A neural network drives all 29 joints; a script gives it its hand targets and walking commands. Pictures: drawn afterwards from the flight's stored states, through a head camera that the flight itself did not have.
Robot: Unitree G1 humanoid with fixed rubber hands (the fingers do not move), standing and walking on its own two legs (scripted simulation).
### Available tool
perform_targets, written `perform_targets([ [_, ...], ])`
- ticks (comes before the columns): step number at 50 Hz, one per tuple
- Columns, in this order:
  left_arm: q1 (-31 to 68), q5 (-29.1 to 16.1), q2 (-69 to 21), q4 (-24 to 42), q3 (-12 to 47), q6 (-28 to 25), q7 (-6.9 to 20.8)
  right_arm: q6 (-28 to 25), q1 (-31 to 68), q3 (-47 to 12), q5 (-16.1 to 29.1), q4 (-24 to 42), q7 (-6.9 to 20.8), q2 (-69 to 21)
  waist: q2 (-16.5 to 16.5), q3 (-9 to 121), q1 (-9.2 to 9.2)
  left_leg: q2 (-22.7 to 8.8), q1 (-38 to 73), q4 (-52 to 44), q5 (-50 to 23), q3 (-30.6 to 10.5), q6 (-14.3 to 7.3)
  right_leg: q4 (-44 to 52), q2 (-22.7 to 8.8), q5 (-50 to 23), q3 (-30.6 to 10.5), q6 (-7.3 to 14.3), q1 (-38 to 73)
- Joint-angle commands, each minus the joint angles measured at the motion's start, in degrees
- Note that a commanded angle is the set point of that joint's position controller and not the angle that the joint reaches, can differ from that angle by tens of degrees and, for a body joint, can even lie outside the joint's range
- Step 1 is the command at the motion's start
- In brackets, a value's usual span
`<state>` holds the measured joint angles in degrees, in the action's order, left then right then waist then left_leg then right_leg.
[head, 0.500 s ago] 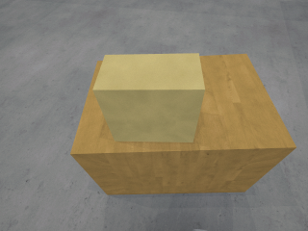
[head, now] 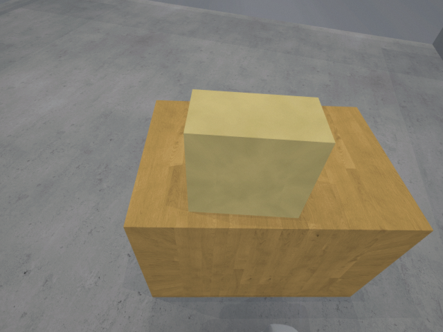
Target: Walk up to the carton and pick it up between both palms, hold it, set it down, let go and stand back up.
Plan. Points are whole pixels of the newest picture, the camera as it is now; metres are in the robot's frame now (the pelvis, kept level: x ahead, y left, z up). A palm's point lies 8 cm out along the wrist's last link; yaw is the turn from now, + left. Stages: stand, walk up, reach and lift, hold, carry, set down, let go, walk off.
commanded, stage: walk up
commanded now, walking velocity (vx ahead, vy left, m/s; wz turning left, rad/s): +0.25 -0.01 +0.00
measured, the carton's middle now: (249, 158) +0.53 -0.06 -0.03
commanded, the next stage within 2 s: none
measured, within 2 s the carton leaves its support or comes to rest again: neither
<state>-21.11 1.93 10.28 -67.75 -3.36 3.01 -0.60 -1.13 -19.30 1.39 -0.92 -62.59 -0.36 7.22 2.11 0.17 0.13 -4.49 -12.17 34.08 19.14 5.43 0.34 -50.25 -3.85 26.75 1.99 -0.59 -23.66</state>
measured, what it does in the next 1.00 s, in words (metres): walks ahead: right foot, then left foot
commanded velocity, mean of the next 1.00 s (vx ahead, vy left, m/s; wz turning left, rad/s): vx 0.05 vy -0.04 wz -0.01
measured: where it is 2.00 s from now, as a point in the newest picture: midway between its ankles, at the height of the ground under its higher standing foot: outside the picture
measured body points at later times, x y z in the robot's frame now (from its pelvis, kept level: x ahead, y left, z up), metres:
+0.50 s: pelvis +0.09 -0.04 +0.00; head +0.13 -0.06 +0.45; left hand +0.19 +0.16 -0.14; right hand -0.01 -0.24 -0.16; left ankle +0.00 +0.11 -0.71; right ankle +0.12 -0.16 -0.73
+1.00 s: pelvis +0.11 -0.04 +0.01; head +0.13 -0.03 +0.46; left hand +0.10 +0.18 -0.15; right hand +0.11 -0.25 -0.15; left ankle +0.09 +0.07 -0.73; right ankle +0.12 -0.16 -0.73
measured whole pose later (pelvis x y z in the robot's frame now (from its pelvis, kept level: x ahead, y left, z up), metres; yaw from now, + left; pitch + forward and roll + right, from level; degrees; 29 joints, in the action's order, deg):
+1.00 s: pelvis +0.11 -0.04 +0.01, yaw -1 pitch -2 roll +0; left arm -15.5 0.4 7.5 -67.0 -1.3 0.0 -1.6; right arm -1.1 -14.7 0.9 -0.5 -65.6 -2.0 6.6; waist 0.6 -4.0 -0.8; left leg -0.2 -5.1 21.6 14.5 3.6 -1.1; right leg -21.5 -2.4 11.3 4.8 -0.8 -7.9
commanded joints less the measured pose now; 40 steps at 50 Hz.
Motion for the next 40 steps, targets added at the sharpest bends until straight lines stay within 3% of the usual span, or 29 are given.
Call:
perform_targets([
  [1,1.1,-0.5,2.4,4.7,0.1,-2.0,1.7,-0.8,-0.2,0.5,0.3,1.5,-0.6,10.3,-15.1,-15.3,-2.17,-13.9,-11.0,-32.9,25.9,-22.9,-2.9,-11.5,-0.1,-7.0,-1.6,-1.0,-9.7],
  [2,-3.2,-0.3,1.2,2.6,-0.1,-2.2,2.1,-1.2,0.6,0.7,0.0,2.0,-0.6,10.3,-14.0,-12.6,-3.48,-11.6,-7.7,-30.8,20.5,-17.0,-2.5,-12.4,1.0,-9.3,0.3,-1.5,-9.1],
  [3,-4.6,-0.3,0.7,1.8,-0.1,-2.3,2.3,-1.6,-1.1,0.4,-0.1,1.5,-0.6,9.1,-12.2,-11.3,-3.46,-10.7,-4.7,-29.6,17.3,-15.3,-2.6,-12.8,1.2,-10.7,0.9,-1.7,-9.5],
  [4,-1.5,0.2,4.8,3.0,-1.8,-1.7,2.2,-1.8,-6.8,1.7,-0.6,0.7,-1.2,11.3,-1.2,-12.9,-0.74,-17.0,-0.1,-27.6,12.2,-20.6,-1.6,-14.8,0.2,-13.7,-0.7,-2.0,-16.3],
  [5,1.6,0.3,4.4,4.8,-1.8,-1.4,2.1,-2.0,-10.3,1.6,-0.6,-0.8,-1.3,10.4,0.4,-13.8,-0.38,-17.9,0.6,-27.0,9.3,-21.0,-0.8,-12.9,-1.0,-15.0,-2.2,-2.1,-17.8],
  [6,3.3,-0.9,4.9,6.6,-2.2,-0.9,1.1,-2.2,-6.9,0.4,-0.5,1.0,-2.1,8.7,-1.3,-16.4,-1.3,-17.6,-0.8,-19.4,-29.4,-15.2,-1.0,-10.0,-0.5,-13.7,-3.5,-2.2,-14.7],
  [7,3.1,-1.0,3.9,7.7,-1.9,-0.7,0.7,-2.6,-7.4,0.6,-0.8,1.3,-2.4,8.2,-5.2,-11.1,-1.56,-17.1,1.8,-15.6,-47.2,-12.6,-2.1,-11.3,0.7,-13.3,-3.5,-2.1,-11.7],
  [8,2.4,-0.8,3.4,7.8,-1.8,-0.5,0.5,-2.9,-7.8,0.7,-1.1,1.6,-2.6,8.5,-8.8,-7.3,-1.38,-16.8,3.5,-13.9,-53.6,-10.4,-3.4,-12.3,1.2,-13.4,-3.0,-2.4,-10.1],
  [9,3.1,-0.5,3.3,8.3,-2.0,-0.2,0.3,-2.8,-8.8,0.9,-1.0,1.5,-2.9,8.3,-10.9,-4.6,-0.76,-16.3,4.9,-13.0,-54.2,-10.0,-4.5,-13.6,2.0,-13.0,-2.7,-2.5,-8.9],
  [10,4.2,0.3,3.6,9.2,-2.0,-0.3,1.2,-2.8,-13.9,2.0,-1.2,-0.4,-2.8,10.9,-12.7,1.2,0.85,-15.7,10.3,-17.7,-17.7,-10.2,-3.9,-16.7,0.9,-13.8,-3.1,-2.8,-12.4],
  [11,7.7,0.0,3.9,10.5,-2.3,-0.2,1.8,-2.2,-13.7,1.9,-1.3,-0.2,-2.8,9.9,-14.2,-1.6,1.9,-15.9,9.9,-21.7,2.6,-12.7,-3.7,-15.9,0.1,-15.7,-4.2,-3.4,-16.5],
  [12,11.0,0.0,4.5,11.8,-2.6,-0.2,2.2,-1.9,-13.6,1.6,-1.5,-0.3,-2.7,8.3,-15.8,-4.9,2.67,-16.5,9.3,-23.8,9.6,-15.6,-4.1,-13.7,-0.5,-16.3,-4.3,-4.1,-19.0],
  [13,13.6,0.1,4.7,12.8,-2.6,-0.8,2.3,-2.1,-15.4,0.7,-1.4,-0.9,-2.4,5.2,-15.0,-7.4,3.88,-17.2,8.2,-25.2,8.6,-19.3,-5.5,-9.4,-1.7,-17.5,-4.6,-4.5,-19.2],
  [15,15.5,0.0,2.8,13.1,-1.7,-1.4,2.1,-3.0,-14.5,1.0,-1.1,-0.3,-2.4,5.0,-12.7,-10.9,3.82,-17.9,11.1,-25.1,-6.4,-17.3,-7.9,-1.7,-1.5,-14.6,-0.7,-5.0,-21.2],
  [16,13.7,-2.2,-2.1,12.9,0.0,-2.3,1.9,-2.5,-6.1,-1.6,0.4,0.2,-3.3,-1.5,-18.5,-10.0,-1.55,-5.1,3.9,-16.4,-34.1,-3.0,-6.5,13.1,0.5,-9.9,-1.0,-2.5,-4.4],
  [17,16.1,-2.3,-0.5,13.2,-0.2,-3.0,1.1,-2.2,-11.4,0.4,-0.5,-1.3,-3.0,4.3,-21.3,-8.8,2.61,-3.5,7.7,-12.5,-47.6,-0.5,-7.0,14.7,6.6,-7.3,6.3,-1.7,-3.5],
  [18,15.1,-2.1,0.8,12.1,-0.2,-3.3,0.4,-2.0,-14.7,1.3,-1.1,-2.4,-2.6,7.7,-20.4,-7.1,3.71,-4.8,10.6,-9.9,-52.3,-1.3,-7.5,17.6,7.8,-7.8,8.0,-1.0,-0.9],
  [20,6.5,-2.1,1.6,8.8,0.1,-4.0,-0.4,-1.4,-14.2,1.7,-0.1,-2.3,-1.9,8.2,-14.9,-2.5,0.04,-6.4,7.7,-5.7,-46.4,-2.1,-5.0,30.7,5.9,-28.3,6.6,-0.3,12.2],
  [21,0.5,-1.6,4.6,7.4,-0.5,-5.1,-0.7,-1.6,-13.0,1.4,0.6,-1.3,-1.6,7.2,-10.9,1.8,-1.89,-5.5,2.2,-2.9,-32.3,-2.5,-2.9,31.2,0.0,-37.0,1.0,0.1,23.0],
  [22,-5.7,-0.2,10.1,6.8,-1.4,-6.0,-0.7,-1.5,-14.4,0.5,1.1,0.7,-1.8,3.6,1.2,9.8,-2.58,-3.2,-6.2,5.6,-1.1,-0.1,-0.5,24.7,-15.1,-65.7,-11.6,2.2,36.2],
  [23,-4.5,-1.8,9.7,5.9,-0.6,-5.6,-1.0,-0.1,-16.5,0.1,3.0,-1.1,-2.1,-0.1,12.1,13.3,-2.69,0.4,-4.5,8.3,17.2,-2.4,0.0,24.1,-19.1,-77.6,-15.4,10.9,33.9],
  [24,-2.1,-1.9,7.1,6.3,0.0,-5.4,-1.0,0.7,-12.4,0.7,2.5,-0.7,-2.2,2.9,11.3,9.5,-2.59,0.6,-5.1,10.8,19.0,-4.1,-0.1,26.5,-17.1,-70.3,-14.9,11.8,29.2],
  [27,6.8,-0.9,4.1,8.5,1.7,-5.0,-2.1,1.7,-7.7,0.6,0.4,-1.3,-1.4,1.0,9.6,0.0,0.4,0.4,-4.7,9.6,13.9,-5.1,0.0,30.7,-11.1,-54.1,-8.1,8.2,18.2],
  [32,9.0,-1.3,2.1,8.7,1.7,-4.6,-2.1,2.5,-8.4,0.5,0.2,-2.6,-2.0,0.6,8.4,-1.1,1.81,1.8,-0.2,2.5,5.5,-3.6,0.5,32.1,-9.3,-40.0,-6.1,9.2,12.5],
  [34,10.9,-1.7,2.8,8.5,1.4,-4.0,-1.9,2.1,-8.4,0.1,-0.1,-2.8,-2.0,0.3,6.9,-2.7,3.35,1.5,5.2,-8.5,-8.4,-3.0,-0.1,32.0,-7.9,-28.4,-5.3,7.0,7.8],
  [36,10.0,-2.0,2.3,8.4,1.1,-3.4,-1.4,1.1,-5.6,0.3,-1.2,-1.3,-1.8,4.0,2.0,-4.4,1.53,-2.8,8.5,-14.5,-16.1,-8.3,-0.9,31.4,-4.9,-14.3,-4.5,3.0,3.4],
  [37,7.8,-2.5,-1.2,8.2,1.6,-2.8,-1.4,0.9,-2.6,0.6,-0.2,-1.3,-1.8,5.8,-6.7,-6.7,-1.3,-3.4,-0.1,-14.3,-11.5,-8.7,-1.8,33.3,-1.5,-12.3,-1.5,1.5,8.3],
  [38,7.4,-2.3,-1.3,7.3,1.8,-2.7,-1.5,0.8,-0.5,0.2,0.1,-1.2,-1.8,3.9,-9.6,-8.7,-0.94,-2.7,-4.2,-16.6,-6.7,-8.9,-1.8,32.3,-1.7,-14.6,-1.5,1.0,12.6],
  [40,6.5,-1.6,0.8,5.9,1.1,-2.9,-1.4,0.2,0.6,-0.1,0.1,-1.0,-1.8,2.6,-6.8,-8.3,-0.63,-2.2,-1.6,-17.9,-9.8,-8.4,-1.4,31.0,-2.0,-20.4,-2.0,1.2,14.3],
])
